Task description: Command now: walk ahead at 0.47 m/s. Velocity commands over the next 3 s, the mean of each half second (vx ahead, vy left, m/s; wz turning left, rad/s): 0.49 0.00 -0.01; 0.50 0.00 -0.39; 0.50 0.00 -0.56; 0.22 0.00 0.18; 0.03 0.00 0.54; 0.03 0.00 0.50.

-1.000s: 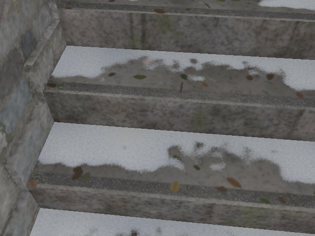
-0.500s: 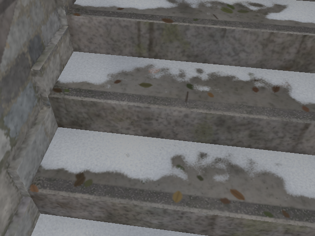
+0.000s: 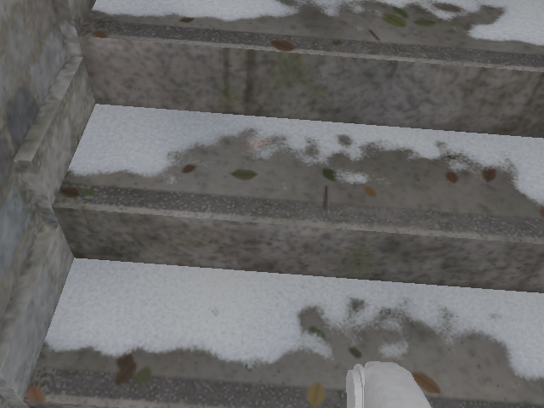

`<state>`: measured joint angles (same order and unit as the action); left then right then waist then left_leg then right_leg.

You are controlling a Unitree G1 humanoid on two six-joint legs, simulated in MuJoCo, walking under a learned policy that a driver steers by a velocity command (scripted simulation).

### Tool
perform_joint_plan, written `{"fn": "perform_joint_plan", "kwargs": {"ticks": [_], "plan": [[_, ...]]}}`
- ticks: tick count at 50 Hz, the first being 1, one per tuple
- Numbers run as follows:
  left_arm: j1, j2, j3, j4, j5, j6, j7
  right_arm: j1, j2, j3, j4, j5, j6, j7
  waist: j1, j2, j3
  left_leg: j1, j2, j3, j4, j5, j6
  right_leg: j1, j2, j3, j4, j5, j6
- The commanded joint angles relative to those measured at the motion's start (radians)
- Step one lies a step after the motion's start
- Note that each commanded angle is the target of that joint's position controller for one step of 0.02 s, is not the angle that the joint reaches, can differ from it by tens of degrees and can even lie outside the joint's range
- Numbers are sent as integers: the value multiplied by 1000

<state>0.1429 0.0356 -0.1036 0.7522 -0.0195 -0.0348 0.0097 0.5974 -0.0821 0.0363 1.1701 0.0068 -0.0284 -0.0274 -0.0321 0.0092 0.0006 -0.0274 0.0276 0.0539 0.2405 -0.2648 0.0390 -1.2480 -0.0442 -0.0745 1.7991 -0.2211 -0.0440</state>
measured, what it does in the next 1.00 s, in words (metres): climbs: right foot 0.17 m higher, then left foot 0.17 m higher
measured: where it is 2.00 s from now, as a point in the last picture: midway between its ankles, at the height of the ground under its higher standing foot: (471, 54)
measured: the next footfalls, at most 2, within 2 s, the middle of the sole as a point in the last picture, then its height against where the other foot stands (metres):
right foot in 0.08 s outside the picture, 0.17 m higher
left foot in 0.60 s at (192, 353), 0.17 m higher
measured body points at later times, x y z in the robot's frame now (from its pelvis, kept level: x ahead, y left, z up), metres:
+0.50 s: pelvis +0.23 +0.01 +0.16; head +0.24 -0.02 +0.60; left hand +0.08 +0.17 +0.02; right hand +0.45 -0.10 +0.05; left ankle +0.38 +0.16 -0.31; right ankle +0.14 -0.09 -0.58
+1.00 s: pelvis +0.47 +0.00 +0.31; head +0.45 +0.03 +0.76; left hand +0.68 +0.15 +0.20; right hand +0.34 -0.19 +0.17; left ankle +0.44 +0.14 -0.42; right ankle +0.55 -0.17 -0.09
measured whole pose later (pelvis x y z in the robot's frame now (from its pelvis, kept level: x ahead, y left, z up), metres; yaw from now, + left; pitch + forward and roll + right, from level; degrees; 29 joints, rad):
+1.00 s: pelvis +0.47 +0.00 +0.31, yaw -11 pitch +0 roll -1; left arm 0.13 0.10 -0.02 0.77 -0.05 0.00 0.03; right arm 0.55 -0.13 0.01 1.05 -0.06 -0.05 0.00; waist -0.04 -0.05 -0.08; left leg -0.15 0.15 0.25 0.56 -0.39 -0.04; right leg -1.34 -0.03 0.11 2.11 -0.05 -0.03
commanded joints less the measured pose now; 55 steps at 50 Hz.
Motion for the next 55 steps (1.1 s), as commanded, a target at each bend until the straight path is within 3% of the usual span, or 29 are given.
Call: {"fn": "perform_joint_plan", "kwargs": {"ticks": [1,3,4,5,6,7,9,12,14,17,20,24,26,27,29,30,31,32,33,35,36,37,38,40,42,46,51,54,55], "plan": [[-179,109,23,-183,-7,-42,18,61,-307,-47,-49,18,-35,-41,80,249,-116,-272,171,-24,-170,1418,166,743,122,-229,-370,-183,-2],[51,183,63,-127,18,-27,-4,15,-368,-71,-64,13,-29,-37,220,351,-189,152,280,-47,132,2027,189,660,159,-150,-596,-390,-80],[165,244,85,-100,27,-23,-19,-49,-363,-81,-91,11,-24,-29,283,327,-239,186,290,-43,306,2060,203,766,147,-37,-773,-354,-132],[369,331,122,-13,50,-11,-26,-99,-372,-93,-136,-12,-44,-14,347,162,-343,-34,252,-73,572,1891,219,1062,23,294,-878,-272,-211],[513,403,155,73,59,20,3,-123,-247,-89,-165,-11,-78,34,336,-310,-344,-533,-41,-125,1024,649,164,1310,-209,936,-1353,-335,-421],[525,338,146,130,90,14,38,-193,-188,-94,-164,-13,-119,84,296,-289,-296,-742,-218,-420,1626,33,140,1240,-302,1271,-1557,-334,-471],[384,152,100,196,40,-24,19,-443,-56,-34,-382,1,-113,117,143,-57,30,-1087,-139,-390,1927,-16,191,1041,-276,838,-1473,-342,-280],[221,-28,61,258,49,-25,-36,-288,26,25,-396,13,-60,83,-49,28,99,-1144,-89,-326,2012,70,177,824,-117,320,-1419,-137,-90],[165,30,69,249,56,-30,-45,-245,-6,32,-394,33,-43,56,-86,44,125,-1153,-69,-303,1851,170,129,686,-83,155,-1440,-127,-56],[255,114,65,301,87,-39,-52,-343,-22,33,-413,1,-25,17,-39,-46,87,-1159,-72,-158,1905,323,40,616,-86,127,-1480,-99,-105],[405,160,75,375,58,-37,-38,-494,-8,46,-469,6,-23,-7,39,-132,126,-1413,-38,-153,1954,207,36,857,-105,192,-1475,-89,-101],[546,200,97,366,31,-27,23,-864,-54,70,-637,-36,-62,13,163,-136,74,-1329,53,92,1451,237,-29,1004,-193,324,-1691,74,-136],[535,232,131,366,-12,-2,60,-883,-29,76,-634,-40,-60,19,140,-165,24,-1199,85,67,1277,35,-32,1181,-222,258,-1741,322,-137],[411,287,139,323,-18,-17,56,-752,-40,71,-610,-31,-66,30,50,-216,-21,-907,47,115,1072,-103,-3,1116,-224,176,-1730,638,-153],[470,315,132,347,7,-40,26,-509,-183,-5,-548,-11,-84,35,-62,-321,-207,-501,-102,166,884,-236,61,1258,-203,128,-1438,1608,-157],[399,356,138,321,16,-41,25,-367,-248,-33,-504,-40,-84,37,-149,-381,-304,-317,-53,-20,774,-189,98,1223,-183,144,-1228,1690,-156],[409,252,132,270,23,-61,14,-185,-334,-76,-441,-85,-77,46,-169,-62,-452,33,225,-545,576,-254,244,878,-70,144,-858,1339,-114],[333,174,121,287,20,-77,-14,15,-400,-96,-349,-99,-47,28,-207,213,-523,156,396,-1062,100,-294,359,680,120,262,-419,139,-71],[259,162,135,237,6,-83,-49,-24,-334,-87,-321,-103,-46,6,-144,165,-442,43,423,-1065,52,-445,280,532,119,458,-119,67,-68],[131,69,103,148,21,-39,-54,-247,-177,-65,-281,-41,-22,12,-11,18,-57,-346,381,-629,176,-386,157,371,51,289,11,142,-56],[180,95,111,181,14,-17,-45,-273,-121,-61,-249,-60,-17,16,25,-29,-11,-407,374,-511,204,-230,110,374,53,299,114,165,-52],[220,79,113,162,-5,9,-35,-338,-79,-50,-262,-34,-21,23,94,-34,13,-452,354,-415,198,-171,64,347,40,285,189,191,-45],[216,56,108,149,-27,8,-35,-324,-79,-49,-222,-37,-26,39,111,62,10,-425,324,-360,164,-182,68,259,46,261,299,147,-75],[166,13,75,97,-35,-5,-34,-252,-58,-40,-172,-34,-31,57,111,42,28,-369,263,-149,154,-120,45,102,53,254,368,153,-116],[190,39,72,81,-34,9,-20,-298,-78,-37,-190,-42,-33,56,159,52,49,-418,222,-26,117,-207,40,42,17,247,227,174,-83],[58,98,87,15,-28,29,9,-204,-151,-34,-185,-75,-48,24,100,93,69,-391,277,1,38,-251,97,-58,12,172,327,223,21],[-185,68,79,-126,-22,31,18,-25,-204,-63,-187,-54,-30,5,-16,109,152,-20,373,-1,-16,-184,69,-383,-34,162,311,120,30],[-224,73,64,-215,-34,42,-1,0,-183,-66,-192,-27,-3,-42,3,110,178,63,391,41,-74,-136,57,-417,-95,172,294,43,28],[-251,70,52,-233,-25,32,-20,-26,-248,-89,-208,-25,6,-45,11,106,180,69,362,119,-147,-104,67,-345,-146,63,81,13,26]]}}
Over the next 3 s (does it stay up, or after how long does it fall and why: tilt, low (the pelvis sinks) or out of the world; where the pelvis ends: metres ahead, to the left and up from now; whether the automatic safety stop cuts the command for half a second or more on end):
stays up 1.01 -0.40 0.65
